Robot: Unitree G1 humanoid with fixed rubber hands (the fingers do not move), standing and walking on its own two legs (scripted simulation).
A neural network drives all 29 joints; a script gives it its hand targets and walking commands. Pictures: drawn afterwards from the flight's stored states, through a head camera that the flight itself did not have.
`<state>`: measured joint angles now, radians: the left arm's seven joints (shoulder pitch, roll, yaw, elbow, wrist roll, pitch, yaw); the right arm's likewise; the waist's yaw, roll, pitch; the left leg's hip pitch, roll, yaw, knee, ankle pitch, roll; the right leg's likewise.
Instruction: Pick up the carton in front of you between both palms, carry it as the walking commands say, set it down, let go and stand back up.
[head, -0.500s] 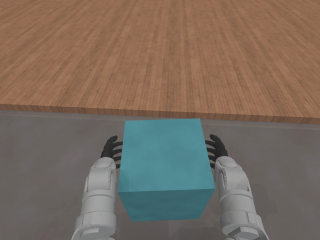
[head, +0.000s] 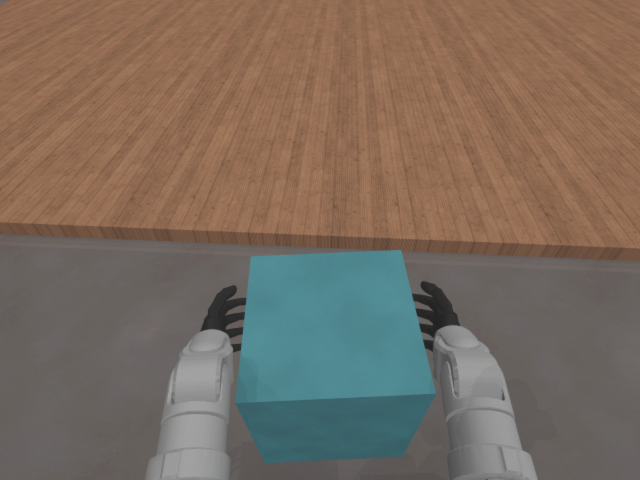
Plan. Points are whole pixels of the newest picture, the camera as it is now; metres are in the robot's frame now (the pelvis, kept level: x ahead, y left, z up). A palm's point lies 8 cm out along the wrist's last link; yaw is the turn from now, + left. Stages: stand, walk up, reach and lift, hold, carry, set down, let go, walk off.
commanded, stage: reach and lift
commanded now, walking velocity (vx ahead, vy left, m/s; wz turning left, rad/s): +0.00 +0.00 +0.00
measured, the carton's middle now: (330, 360) +0.29 +0.00 -0.04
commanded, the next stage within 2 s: hold in 0.10 s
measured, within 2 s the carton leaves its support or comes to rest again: neither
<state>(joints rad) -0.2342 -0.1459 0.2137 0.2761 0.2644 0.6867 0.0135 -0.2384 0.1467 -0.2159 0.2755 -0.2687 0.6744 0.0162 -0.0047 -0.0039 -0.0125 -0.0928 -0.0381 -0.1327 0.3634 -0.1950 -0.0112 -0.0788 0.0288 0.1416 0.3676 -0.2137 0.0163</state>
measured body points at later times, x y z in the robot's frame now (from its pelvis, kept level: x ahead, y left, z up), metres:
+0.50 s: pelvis -0.02 +0.00 +0.00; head -0.06 +0.00 +0.45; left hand +0.28 +0.15 +0.04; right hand +0.29 -0.15 +0.04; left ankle +0.01 +0.13 -0.75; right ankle +0.00 -0.13 -0.75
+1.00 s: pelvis -0.01 +0.00 +0.00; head -0.05 +0.00 +0.45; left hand +0.29 +0.15 +0.04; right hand +0.29 -0.15 +0.04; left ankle +0.01 +0.13 -0.75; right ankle +0.00 -0.13 -0.75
